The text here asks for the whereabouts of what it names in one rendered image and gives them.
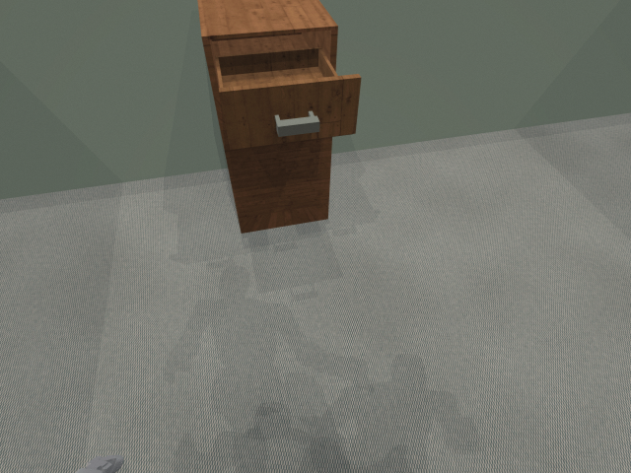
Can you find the handle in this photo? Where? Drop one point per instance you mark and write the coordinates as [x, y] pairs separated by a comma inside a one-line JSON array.
[[296, 126]]

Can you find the cabinet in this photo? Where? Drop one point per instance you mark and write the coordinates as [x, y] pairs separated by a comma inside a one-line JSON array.
[[283, 184]]

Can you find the drawer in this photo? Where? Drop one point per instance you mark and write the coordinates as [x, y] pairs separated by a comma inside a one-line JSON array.
[[254, 87]]

